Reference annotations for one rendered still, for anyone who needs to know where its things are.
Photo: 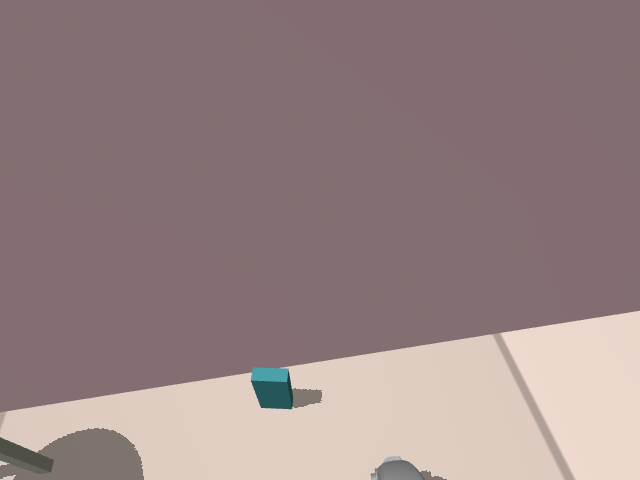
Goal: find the carton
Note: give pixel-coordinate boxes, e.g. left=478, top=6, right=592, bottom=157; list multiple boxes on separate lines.
left=251, top=367, right=293, bottom=409

